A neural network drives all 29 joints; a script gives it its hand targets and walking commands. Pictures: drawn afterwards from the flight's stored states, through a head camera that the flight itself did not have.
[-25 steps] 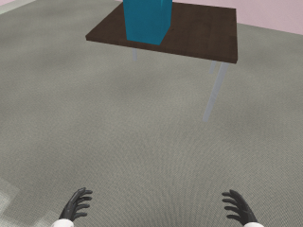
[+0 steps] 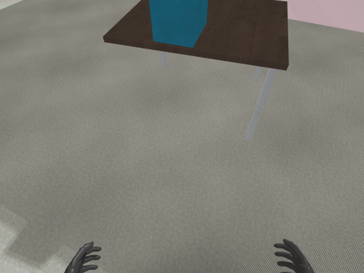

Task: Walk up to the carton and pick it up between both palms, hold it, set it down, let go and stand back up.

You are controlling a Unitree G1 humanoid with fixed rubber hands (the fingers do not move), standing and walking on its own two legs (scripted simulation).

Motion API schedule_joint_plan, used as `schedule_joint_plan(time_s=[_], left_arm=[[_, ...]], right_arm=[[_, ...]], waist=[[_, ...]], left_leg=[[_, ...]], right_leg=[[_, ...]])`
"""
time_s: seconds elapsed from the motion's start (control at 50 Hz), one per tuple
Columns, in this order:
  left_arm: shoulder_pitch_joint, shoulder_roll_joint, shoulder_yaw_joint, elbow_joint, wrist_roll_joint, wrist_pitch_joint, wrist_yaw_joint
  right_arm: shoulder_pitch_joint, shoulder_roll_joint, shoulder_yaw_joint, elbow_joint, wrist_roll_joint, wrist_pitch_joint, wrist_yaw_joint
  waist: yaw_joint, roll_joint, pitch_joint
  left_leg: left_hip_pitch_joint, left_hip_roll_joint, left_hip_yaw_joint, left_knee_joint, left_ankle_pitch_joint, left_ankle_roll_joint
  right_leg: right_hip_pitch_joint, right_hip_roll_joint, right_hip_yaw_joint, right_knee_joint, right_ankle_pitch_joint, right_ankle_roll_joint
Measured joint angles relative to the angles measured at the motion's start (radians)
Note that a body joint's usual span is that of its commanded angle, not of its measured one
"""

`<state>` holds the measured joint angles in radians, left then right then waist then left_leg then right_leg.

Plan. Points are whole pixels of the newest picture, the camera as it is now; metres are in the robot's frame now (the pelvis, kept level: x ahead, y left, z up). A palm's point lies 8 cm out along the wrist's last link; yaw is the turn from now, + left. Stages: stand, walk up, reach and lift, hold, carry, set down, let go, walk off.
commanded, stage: stand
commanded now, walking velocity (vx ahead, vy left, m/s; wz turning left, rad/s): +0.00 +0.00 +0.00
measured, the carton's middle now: (181, 6) +1.30 +0.05 +0.01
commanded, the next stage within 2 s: walk up in 1.42 s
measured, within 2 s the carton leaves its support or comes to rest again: neither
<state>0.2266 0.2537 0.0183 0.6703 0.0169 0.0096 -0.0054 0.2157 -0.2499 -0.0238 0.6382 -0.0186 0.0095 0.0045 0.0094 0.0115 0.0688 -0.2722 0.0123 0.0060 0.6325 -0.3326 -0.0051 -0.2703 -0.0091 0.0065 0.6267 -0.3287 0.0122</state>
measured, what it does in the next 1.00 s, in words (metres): stands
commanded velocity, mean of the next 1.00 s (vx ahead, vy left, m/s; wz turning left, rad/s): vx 0.00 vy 0.00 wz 0.00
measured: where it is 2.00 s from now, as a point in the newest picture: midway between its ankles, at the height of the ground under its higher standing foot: outside the picture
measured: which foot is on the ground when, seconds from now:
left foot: down 0.00-1.00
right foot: down 0.00-1.00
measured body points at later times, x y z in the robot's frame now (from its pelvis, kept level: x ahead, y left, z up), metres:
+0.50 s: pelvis +0.00 +0.00 +0.00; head +0.01 +0.00 +0.45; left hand +0.12 +0.27 -0.10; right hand +0.14 -0.25 -0.10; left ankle +0.00 +0.12 -0.73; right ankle +0.00 -0.13 -0.73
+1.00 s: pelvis +0.00 +0.01 +0.01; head +0.01 +0.01 +0.46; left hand +0.11 +0.27 -0.10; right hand +0.13 -0.25 -0.10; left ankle +0.00 +0.12 -0.73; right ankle +0.00 -0.13 -0.73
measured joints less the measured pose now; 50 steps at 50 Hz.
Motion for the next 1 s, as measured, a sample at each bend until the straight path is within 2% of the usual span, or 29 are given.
schedule_joint_plan(time_s=[1.0], left_arm=[[0.011,0.019,-0.007,0.044,-0.005,-0.001,-0.003]], right_arm=[[0.009,-0.018,0.007,0.041,0.007,-0.005,0.004]], waist=[[0.0,-0.001,-0.013]], left_leg=[[0.04,-0.007,0.011,-0.074,0.044,0.012]], right_leg=[[0.04,-0.008,0.013,-0.081,0.051,0.014]])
